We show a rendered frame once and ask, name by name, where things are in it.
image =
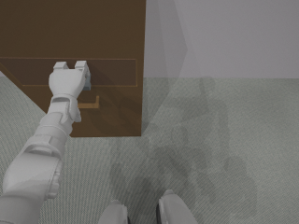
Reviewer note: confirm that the left robot thigh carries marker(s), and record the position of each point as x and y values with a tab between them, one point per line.
114	214

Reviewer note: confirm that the left robot hand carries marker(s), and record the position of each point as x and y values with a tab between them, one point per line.
69	81

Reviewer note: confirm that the handle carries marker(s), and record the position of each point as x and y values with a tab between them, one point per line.
88	106
87	85

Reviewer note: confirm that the drawer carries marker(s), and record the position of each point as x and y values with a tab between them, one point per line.
35	71

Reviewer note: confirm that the robot left upper arm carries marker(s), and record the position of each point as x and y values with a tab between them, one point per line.
33	180

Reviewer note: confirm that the robot right shin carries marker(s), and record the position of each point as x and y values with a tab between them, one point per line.
167	193

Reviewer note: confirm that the cabinet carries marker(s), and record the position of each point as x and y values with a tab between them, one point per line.
103	29

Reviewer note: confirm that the robot left forearm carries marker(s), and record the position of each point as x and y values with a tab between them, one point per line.
52	132

